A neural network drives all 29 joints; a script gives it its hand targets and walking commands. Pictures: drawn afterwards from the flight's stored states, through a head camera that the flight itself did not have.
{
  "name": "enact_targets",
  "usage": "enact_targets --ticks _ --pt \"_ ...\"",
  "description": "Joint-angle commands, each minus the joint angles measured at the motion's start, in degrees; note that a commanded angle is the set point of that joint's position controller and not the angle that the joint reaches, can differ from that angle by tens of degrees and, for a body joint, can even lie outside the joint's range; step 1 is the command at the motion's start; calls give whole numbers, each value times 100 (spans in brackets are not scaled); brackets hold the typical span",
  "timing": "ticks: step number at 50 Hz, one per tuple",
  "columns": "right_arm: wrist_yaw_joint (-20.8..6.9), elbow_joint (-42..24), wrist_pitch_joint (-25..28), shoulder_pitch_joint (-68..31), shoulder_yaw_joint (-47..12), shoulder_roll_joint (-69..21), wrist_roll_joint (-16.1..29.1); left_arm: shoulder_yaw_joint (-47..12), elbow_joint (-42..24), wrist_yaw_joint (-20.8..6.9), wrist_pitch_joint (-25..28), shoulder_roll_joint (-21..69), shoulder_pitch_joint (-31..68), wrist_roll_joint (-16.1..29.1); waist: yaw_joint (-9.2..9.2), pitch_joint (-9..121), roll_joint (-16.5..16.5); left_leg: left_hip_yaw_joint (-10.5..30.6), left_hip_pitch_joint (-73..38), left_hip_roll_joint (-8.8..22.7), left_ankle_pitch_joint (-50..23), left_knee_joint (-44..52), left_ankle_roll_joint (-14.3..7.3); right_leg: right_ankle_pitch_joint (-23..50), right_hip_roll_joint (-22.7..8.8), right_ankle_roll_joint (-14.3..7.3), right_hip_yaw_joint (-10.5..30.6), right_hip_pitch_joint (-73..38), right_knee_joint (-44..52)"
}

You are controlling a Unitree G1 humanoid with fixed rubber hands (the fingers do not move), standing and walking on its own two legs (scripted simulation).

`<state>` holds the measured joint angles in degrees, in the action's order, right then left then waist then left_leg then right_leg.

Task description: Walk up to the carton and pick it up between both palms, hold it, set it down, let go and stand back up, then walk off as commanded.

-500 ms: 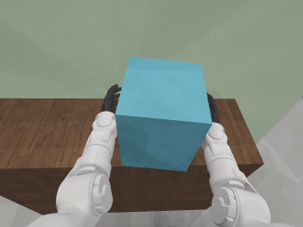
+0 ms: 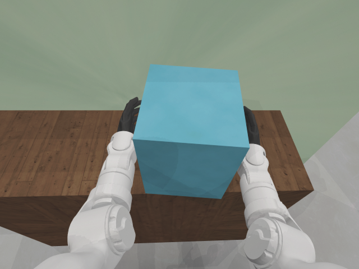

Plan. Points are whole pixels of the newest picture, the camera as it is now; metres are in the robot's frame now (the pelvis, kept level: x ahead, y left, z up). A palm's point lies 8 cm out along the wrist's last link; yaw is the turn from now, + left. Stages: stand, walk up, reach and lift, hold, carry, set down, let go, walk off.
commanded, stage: set down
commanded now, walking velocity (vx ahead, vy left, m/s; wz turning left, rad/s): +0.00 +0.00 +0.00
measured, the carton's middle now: (188, 136) +0.39 +0.00 +0.04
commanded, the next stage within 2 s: none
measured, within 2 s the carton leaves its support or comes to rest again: neither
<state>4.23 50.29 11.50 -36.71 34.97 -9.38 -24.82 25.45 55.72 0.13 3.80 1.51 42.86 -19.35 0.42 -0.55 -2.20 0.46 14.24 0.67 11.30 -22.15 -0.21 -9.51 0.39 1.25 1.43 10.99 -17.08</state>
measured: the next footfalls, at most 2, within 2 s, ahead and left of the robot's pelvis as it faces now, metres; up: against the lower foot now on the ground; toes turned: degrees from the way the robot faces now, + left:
none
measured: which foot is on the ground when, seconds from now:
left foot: down 0.00-1.00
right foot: down 0.00-1.00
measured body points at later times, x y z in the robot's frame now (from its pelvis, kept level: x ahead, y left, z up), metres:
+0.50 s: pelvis -0.01 +0.00 -0.01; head +0.04 +0.02 +0.43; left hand +0.44 +0.18 +0.05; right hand +0.41 -0.18 +0.05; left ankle +0.00 +0.11 -0.75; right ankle -0.01 -0.13 -0.75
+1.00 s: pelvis -0.03 -0.01 -0.02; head +0.04 +0.01 +0.43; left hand +0.40 +0.19 +0.02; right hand +0.38 -0.19 +0.02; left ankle +0.00 +0.11 -0.75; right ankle -0.01 -0.13 -0.75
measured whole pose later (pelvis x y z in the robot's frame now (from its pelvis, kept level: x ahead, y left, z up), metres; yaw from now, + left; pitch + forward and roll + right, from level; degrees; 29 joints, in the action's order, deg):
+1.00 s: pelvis -0.03 -0.01 -0.02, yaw -1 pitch +16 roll -2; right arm 9.2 49.7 3.2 -36.0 2.2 6.8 12.2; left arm -0.9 58.8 2.2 7.3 -16.0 40.5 16.4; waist 1.6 8.7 0.2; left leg 0.4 35.8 2.1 12.1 -32.2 0.4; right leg -10.3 1.7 0.6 0.8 33.1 -27.7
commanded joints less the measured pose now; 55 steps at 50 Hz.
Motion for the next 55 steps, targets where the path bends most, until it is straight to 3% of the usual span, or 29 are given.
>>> enact_targets --ticks 1,4,6,10,14,18,20,21,25,27,29,32,33,34,36,37,39,40,41,43,44,46,48,49,50,51,52,53,55 --pt "-245 -243 308 -3021 -1397 -975 78 -926 -787 -116 338 893 3367 50 -68 3144 425 -768 -1143 -21 -2527 -90 322 1645 103 149 -658 -885 -137" --pt "9 -144 225 -3005 -1484 -337 504 -859 -735 122 328 115 3325 337 -118 3020 443 -747 -891 -24 -2271 -140 265 1475 108 170 -560 -740 -182" --pt "159 -262 193 -3069 -1579 91 878 -1035 -792 281 380 -261 3426 688 -40 3544 527 -705 -789 -40 -2318 -288 304 1698 153 144 -519 -719 -273" --pt "378 -249 50 -3260 -2064 891 1789 -1297 -852 620 367 -847 3491 1296 -154 4264 786 -586 -1055 21 -3020 -733 485 1878 337 64 -494 -193 -435" --pt "534 -237 -26 -3442 -2263 2144 2613 -1643 -713 817 379 -1633 3477 2007 -85 5324 882 -466 -1423 70 -3709 -1176 710 2170 479 -50 -482 330 -621" --pt "632 -442 -154 -3698 -2694 2458 3241 -1891 -586 713 382 -1913 3753 2611 84 5491 530 -369 -1252 -1 -3745 -1349 653 2659 479 -5 -460 360 -774" --pt "634 -340 -278 -3760 -2844 2459 3397 -2115 -375 607 370 -1888 3751 2766 244 5198 359 -280 -1055 12 -3314 -1276 558 2639 423 30 -437 361 -814" --pt "606 -276 -326 -3823 -2975 2444 3532 -2208 -212 541 393 -1884 3722 2882 229 4999 315 -243 -934 2 -3164 -1257 522 2532 370 40 -393 530 -821" --pt "533 -58 -380 -3878 -3117 2441 3714 -2508 156 362 616 -1890 3746 3170 325 4852 469 -146 -945 38 -3142 -1331 532 2189 332 -41 -421 1024 -848" --pt "445 109 -391 -3778 -3188 2492 3781 -2477 508 326 745 -2064 3748 3204 206 4856 562 -143 -790 13 -2773 -1295 487 1832 288 -77 -388 1237 -866" --pt "404 145 -319 -3727 -3191 2529 3850 -2471 401 292 839 -2093 3672 3176 209 4884 768 -137 -851 3 -2942 -1301 547 1939 304 -71 -415 1218 -951" --pt "326 54 -305 -3751 -3189 2692 3891 -2409 302 296 930 -2304 3769 3233 141 4904 745 -158 -695 -13 -2523 -1214 487 1665 298 -62 -398 1304 -941" --pt "321 174 -316 -3588 -3286 2614 3908 -2317 562 268 964 -2372 3584 3149 33 4753 710 -205 -545 -60 -2486 -1199 476 1662 289 -58 -369 1225 -976" --pt "318 300 -308 -3721 -3194 2649 3851 -2340 593 259 985 -2351 3751 3151 105 4686 753 -173 -506 -43 -2295 -1144 487 1412 291 -64 -400 1304 -910" --pt "343 -432 -151 -3163 -3398 2697 4030 -2256 -351 279 989 -2427 3171 3156 14 5172 794 -182 -899 -43 -2933 -1241 512 2057 359 -45 -388 944 -994" --pt "330 -262 -221 -3662 -3150 2740 3897 -2365 -81 283 1022 -2465 3766 3265 115 5104 865 -159 -659 -69 -2541 -1234 514 1484 309 -60 -416 1318 -909" --pt "325 -370 -207 -2923 -3201 2776 3888 -2355 -617 281 882 -2391 3032 3130 156 4974 925 -159 -883 -31 -2610 -1102 515 1714 381 -118 -408 1166 -848" --pt "354 -325 -303 -3444 -3059 2786 3781 -2337 -170 257 905 -2577 3607 3231 139 4828 815 -209 -524 -77 -2030 -1019 459 1188 325 -82 -380 1355 -817" --pt "352 -703 -308 -3159 -3126 2773 3858 -2309 -650 269 842 -2553 3240 3269 98 5070 731 -190 -635 -52 -2070 -1000 417 1377 316 -104 -364 1048 -808" --pt "445 -980 -381 -3348 -3030 2687 3719 -2393 -608 261 837 -2650 3495 3441 190 5229 615 -233 -351 -84 -1676 -956 370 1171 278 -38 -334 1095 -831" --pt "461 -1390 -333 -3079 -3109 2580 3694 -2389 -799 238 841 -2648 3101 3488 128 5305 505 -249 -323 -93 -1806 -938 339 1428 274 -3 -303 884 -897" --pt "497 -1432 -446 -3236 -3067 2563 3620 -2526 -984 219 815 -2649 3417 3609 244 5409 662 -232 -296 -95 -1707 -981 365 1280 280 -18 -322 1089 -897" --pt "527 -1695 -419 -2511 -3185 2488 3638 -2462 -1351 174 709 -2521 2583 3544 160 5271 604 -221 -568 -60 -2012 -976 386 1499 311 -36 -332 947 -897" --pt "552 -1710 -526 -2831 -3173 2540 3627 -2549 -1276 124 634 -2614 2971 3678 246 5275 643 -204 -478 -78 -1908 -989 383 1357 287 -29 -340 1031 -923" --pt "549 -2063 -458 -2090 -3354 2493 3780 -2390 -1796 114 508 -2537 2107 3537 61 5360 573 -198 -667 -55 -2277 -961 375 1776 305 -3 -333 718 -975" --pt "591 -1747 -607 -2646 -3265 2496 3615 -2354 -1327 50 411 -2729 2855 3562 203 5143 595 -248 -397 -94 -1851 -949 347 1316 256 8 -300 899 -897" --pt "601 -2260 -506 -1470 -3529 2363 3825 -2370 -2138 32 302 -2550 1500 3480 114 5062 558 -167 -739 -69 -2416 -917 348 1973 298 -19 -316 526 -904" --pt "649 -2139 -548 -1611 -3519 2390 3759 -2357 -1979 -42 180 -2611 1698 3446 160 4819 570 -207 -655 -68 -2315 -921 351 1848 299 24 -310 601 -876" --pt "739 -2578 -606 -1281 -3619 2371 3834 -2218 -2442 -169 -181 -2655 1352 3402 171 4588 464 -185 -772 -73 -2472 -870 310 2040 282 52 -265 375 -795"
